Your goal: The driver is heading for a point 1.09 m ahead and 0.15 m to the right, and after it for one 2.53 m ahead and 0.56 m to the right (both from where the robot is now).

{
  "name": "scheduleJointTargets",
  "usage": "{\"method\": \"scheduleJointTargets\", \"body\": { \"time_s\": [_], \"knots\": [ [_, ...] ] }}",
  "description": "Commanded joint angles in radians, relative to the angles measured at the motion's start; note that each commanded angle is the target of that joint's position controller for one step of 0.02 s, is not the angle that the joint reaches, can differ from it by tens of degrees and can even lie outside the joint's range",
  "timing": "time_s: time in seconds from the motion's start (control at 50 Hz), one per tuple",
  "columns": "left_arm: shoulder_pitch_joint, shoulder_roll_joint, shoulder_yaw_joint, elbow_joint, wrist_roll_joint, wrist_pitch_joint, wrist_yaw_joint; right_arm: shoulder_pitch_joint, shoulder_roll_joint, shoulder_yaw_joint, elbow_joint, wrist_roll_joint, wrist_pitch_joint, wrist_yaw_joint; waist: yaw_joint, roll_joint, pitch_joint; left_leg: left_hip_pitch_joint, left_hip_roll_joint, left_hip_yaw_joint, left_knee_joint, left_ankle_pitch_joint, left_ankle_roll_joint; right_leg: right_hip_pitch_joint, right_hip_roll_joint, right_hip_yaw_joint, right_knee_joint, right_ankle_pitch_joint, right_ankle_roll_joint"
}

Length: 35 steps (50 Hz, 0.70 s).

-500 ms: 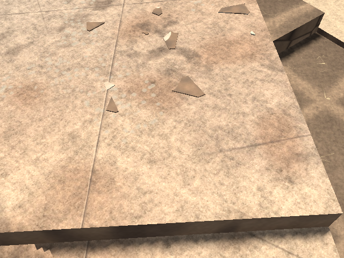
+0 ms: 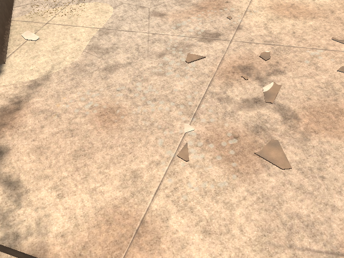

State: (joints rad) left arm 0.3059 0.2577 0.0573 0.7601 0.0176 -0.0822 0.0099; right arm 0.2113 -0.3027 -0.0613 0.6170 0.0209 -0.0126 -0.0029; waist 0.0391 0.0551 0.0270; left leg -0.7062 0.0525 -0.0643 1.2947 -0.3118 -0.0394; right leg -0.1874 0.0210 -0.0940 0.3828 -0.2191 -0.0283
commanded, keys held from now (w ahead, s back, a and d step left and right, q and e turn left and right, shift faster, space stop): w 0.20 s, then w+e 0.80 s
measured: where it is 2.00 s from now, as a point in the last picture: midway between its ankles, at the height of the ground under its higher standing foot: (212, 102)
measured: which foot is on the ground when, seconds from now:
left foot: up 0.00-0.18, down 0.20-0.24, up 0.26-0.32, down 0.34-0.66, up 0.68-1.00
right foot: down 0.00-0.34, up 0.36-0.64, down 0.66-1.00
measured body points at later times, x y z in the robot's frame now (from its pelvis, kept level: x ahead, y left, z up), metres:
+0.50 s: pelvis +0.29 +0.11 -0.01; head +0.33 +0.13 +0.44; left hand +0.37 +0.38 -0.15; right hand +0.38 -0.14 -0.13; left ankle +0.18 +0.22 -0.74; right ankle +0.25 -0.03 -0.46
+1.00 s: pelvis +0.61 +0.13 +0.13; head +0.64 +0.09 +0.58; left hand +0.69 +0.37 +0.02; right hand +0.85 -0.13 +0.10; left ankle +0.80 +0.25 -0.55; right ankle +0.51 +0.07 -0.61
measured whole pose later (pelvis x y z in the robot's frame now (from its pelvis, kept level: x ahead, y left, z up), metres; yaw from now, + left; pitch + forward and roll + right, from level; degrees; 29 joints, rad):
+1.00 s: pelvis +0.61 +0.13 +0.13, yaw -16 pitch +4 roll +2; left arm 0.44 0.20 0.02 0.73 -0.03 -0.03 0.02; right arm -0.08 -0.21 0.00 0.54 0.01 -0.11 0.01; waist 0.09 0.03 0.00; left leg -0.67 0.00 -0.08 0.72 -0.11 -0.04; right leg -0.11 0.11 0.24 0.38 -0.30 -0.10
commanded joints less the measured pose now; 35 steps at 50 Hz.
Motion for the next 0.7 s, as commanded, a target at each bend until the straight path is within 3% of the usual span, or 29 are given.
{"method": "scheduleJointTargets", "body": {
  "time_s": [0.02,0.08,0.14,0.2,0.22,0.24,0.26,0.28,0.3,0.32,0.34,0.36,0.38,0.4,0.42,0.44,0.46,0.48,0.5,0.52,0.54,0.56,0.58,0.6,0.62,0.64,0.66,0.68,0.7],
  "knots": [
    [-0.021,0.142,0.036,-0.060,0.000,-0.010,0.010,-0.018,-0.022,-0.002,-0.085,-0.005,-0.004,0.002,-0.017,-0.120,-0.017,-0.137,0.038,-0.036,-0.023,0.083,-0.026,0.090,-0.299,0.187,-0.182,0.267,-0.184],
    [0.047,0.135,0.032,-0.029,-0.003,0.012,0.011,-0.037,0.028,0.018,-0.085,-0.006,0.007,0.002,-0.001,-0.133,-0.004,-0.242,0.022,-0.013,0.063,0.056,-0.025,0.186,-0.323,0.174,-0.175,0.232,-0.195],
    [0.135,0.128,0.026,0.017,-0.008,0.030,0.021,-0.177,0.067,0.037,-0.141,-0.010,-0.002,0.011,0.043,-0.141,0.057,-0.435,0.024,0.009,0.113,0.004,-0.001,0.330,-0.361,0.167,-0.169,0.269,-0.178],
    [0.194,0.136,0.025,0.055,-0.014,0.051,0.039,-0.281,0.103,0.064,-0.195,-0.001,-0.027,0.040,0.059,-0.135,0.102,-0.619,0.071,0.017,0.128,-0.086,0.017,0.476,-0.399,0.137,-0.159,0.314,-0.144],
    [0.250,0.127,0.022,0.078,-0.025,0.070,0.038,-0.359,0.111,0.076,-0.229,-0.002,-0.042,0.051,0.084,-0.112,0.111,-0.678,0.071,0.085,0.098,-0.185,0.012,0.535,-0.363,0.130,-0.153,0.313,-0.142],
    [0.305,0.108,0.016,0.106,-0.026,0.089,0.037,-0.433,0.117,0.085,-0.264,-0.004,-0.063,0.066,0.109,-0.110,0.118,-0.690,0.072,0.130,-0.005,-0.242,0.025,0.608,-0.341,0.140,-0.114,0.455,-0.128],
    [0.285,0.106,0.008,0.104,-0.005,0.097,0.042,-0.430,0.107,0.086,-0.278,-0.007,-0.086,0.075,0.081,-0.120,0.051,-0.513,0.035,0.145,-0.161,-0.198,0.061,0.607,-0.307,0.103,-0.017,0.880,-0.091],
    [0.209,0.125,0.004,0.082,0.013,0.102,0.035,-0.290,0.051,0.067,-0.253,-0.001,-0.103,0.084,-0.007,-0.139,-0.091,-0.057,-0.030,0.155,-0.493,-0.070,0.082,0.468,-0.241,0.058,0.129,1.167,-0.052],
    [0.232,0.188,0.011,0.093,-0.007,0.085,0.026,-0.150,-0.025,0.022,-0.219,0.003,-0.109,0.082,-0.068,-0.205,-0.240,0.391,-0.030,0.091,-0.802,0.262,0.080,0.357,-0.257,0.108,0.268,1.235,-0.038],
    [0.145,0.249,0.024,0.073,-0.033,0.062,0.024,0.015,-0.070,-0.019,-0.140,0.010,-0.082,0.064,-0.173,-0.219,-0.269,0.710,-0.009,0.051,-0.994,0.502,0.071,0.193,-0.249,0.131,0.373,1.099,-0.029],
    [-0.034,0.199,0.014,0.012,-0.027,0.030,0.017,0.234,-0.095,-0.032,-0.024,-0.010,-0.059,0.041,-0.263,-0.107,-0.203,1.050,0.120,-0.076,-1.083,0.773,0.100,-0.216,-0.118,0.144,0.703,0.160,0.012],
    [0.053,0.000,-0.027,0.002,0.023,-0.029,-0.009,0.351,-0.213,-0.037,0.017,-0.081,-0.039,0.010,-0.182,0.307,-0.291,1.440,0.339,-0.126,-0.541,1.941,0.092,-0.691,-0.025,0.258,1.149,-0.583,0.018],
    [0.120,0.021,-0.017,0.058,-0.036,-0.061,-0.041,0.442,-0.176,-0.037,-0.001,-0.099,-0.011,-0.004,-0.258,0.193,-0.501,1.417,0.472,-0.172,-0.506,2.014,0.233,-0.771,0.019,0.407,1.363,-0.497,0.015],
    [0.001,0.085,0.011,0.039,-0.075,-0.054,-0.035,0.512,-0.204,-0.060,0.069,-0.088,0.012,0.004,-0.302,0.093,-0.462,1.345,0.432,-0.203,-0.682,1.533,0.279,-0.873,0.025,0.297,1.477,-0.396,0.036],
    [-0.110,0.034,0.000,-0.032,-0.095,-0.029,-0.018,0.434,-0.153,-0.051,0.121,-0.054,0.019,0.007,-0.241,0.102,-0.284,1.252,0.385,-0.197,-0.812,1.051,0.267,-1.035,-0.005,0.169,1.532,-0.363,0.043],
    [-0.160,-0.031,-0.022,-0.062,-0.094,0.012,-0.007,0.309,-0.023,-0.005,0.139,-0.033,0.025,0.011,-0.178,0.210,-0.133,1.097,0.369,-0.166,-0.884,0.901,0.264,-1.124,-0.017,0.101,1.764,-0.412,0.052],
    [-0.174,-0.071,-0.035,-0.080,-0.103,0.055,-0.008,0.217,0.067,0.025,0.153,-0.022,0.019,0.018,-0.116,0.208,-0.006,0.904,0.346,-0.062,-0.942,0.779,0.227,-1.127,-0.028,0.096,1.880,-0.447,0.036],
    [-0.189,-0.129,-0.061,-0.133,-0.097,0.071,-0.017,0.117,0.112,0.038,0.171,-0.018,0.014,0.023,-0.035,0.160,0.078,0.691,0.307,0.035,-0.987,0.668,0.168,-1.090,-0.042,0.087,1.863,-0.384,0.014],
    [-0.215,-0.163,-0.082,-0.188,-0.087,0.072,-0.025,0.045,0.142,0.049,0.189,-0.025,0.005,0.025,0.024,0.122,0.138,0.524,0.251,0.146,-1.054,0.600,0.111,-1.028,-0.045,0.081,1.743,-0.344,-0.016],
    [-0.207,-0.159,-0.098,-0.240,-0.075,0.069,-0.031,-0.052,0.083,0.044,0.180,-0.043,0.003,0.016,0.095,0.152,0.169,0.326,0.209,0.246,-1.148,0.607,0.094,-0.879,-0.076,0.070,1.482,-0.286,-0.024],
    [-0.152,-0.107,-0.084,-0.247,-0.043,0.061,-0.033,-0.137,0.038,0.037,0.160,-0.057,-0.005,0.002,0.145,0.137,0.122,0.266,0.157,0.326,-1.180,0.712,0.088,-0.729,-0.072,0.057,1.335,-0.198,-0.004],
    [-0.014,-0.043,-0.065,-0.213,-0.025,0.062,-0.032,-0.249,-0.014,0.029,0.122,-0.083,-0.023,-0.021,0.227,0.121,0.046,0.137,0.076,0.438,-1.152,0.947,0.081,-0.420,-0.016,-0.021,1.174,-0.091,0.003],
    [0.076,0.029,-0.033,-0.186,-0.011,0.069,-0.014,-0.240,-0.108,0.008,0.107,-0.084,-0.051,-0.044,0.259,0.094,-0.109,0.151,0.060,0.409,-1.118,1.301,0.098,-0.122,0.084,-0.078,1.111,0.001,0.008],
    [0.139,0.058,-0.014,-0.169,-0.001,0.066,-0.002,-0.201,-0.237,-0.026,0.101,-0.053,-0.074,-0.047,0.273,0.156,-0.183,0.286,0.154,0.356,-1.034,1.724,0.133,-0.030,0.081,-0.080,1.027,-0.099,0.007],
    [0.212,0.103,0.008,-0.157,0.009,0.083,0.005,-0.177,-0.296,-0.044,0.119,-0.011,-0.078,-0.045,0.300,0.167,-0.245,0.458,0.237,0.293,-0.891,1.952,0.160,0.007,0.080,-0.070,0.926,-0.150,-0.017],
    [0.296,0.166,0.035,-0.131,0.001,0.103,0.006,-0.186,-0.286,-0.044,0.133,0.023,-0.065,-0.029,0.333,0.160,-0.266,0.627,0.240,0.252,-0.687,1.892,0.166,0.020,0.071,-0.027,0.729,-0.150,-0.059],
    [0.331,0.216,0.054,-0.103,-0.011,0.113,-0.006,-0.189,-0.232,-0.039,0.127,0.056,-0.056,-0.030,0.350,0.013,-0.215,0.578,0.160,0.207,-0.313,1.319,0.139,0.128,0.072,0.112,0.347,0.024,-0.125],
    [0.156,0.285,0.044,-0.091,-0.013,0.094,-0.013,-0.088,0.006,0.020,0.066,-0.030,-0.079,-0.002,0.097,-0.510,-0.092,0.292,-0.154,0.127,0.232,-0.085,0.070,0.096,-0.028,0.551,0.228,0.470,-0.226],
    [-0.012,0.176,-0.006,-0.190,-0.003,0.066,-0.023,0.147,-0.017,0.010,0.066,-0.027,-0.114,0.044,-0.054,-0.487,-0.323,0.166,-0.173,-0.140,0.512,-0.136,0.099,0.108,-0.196,0.994,0.034,0.136,-0.363]
  ]
}}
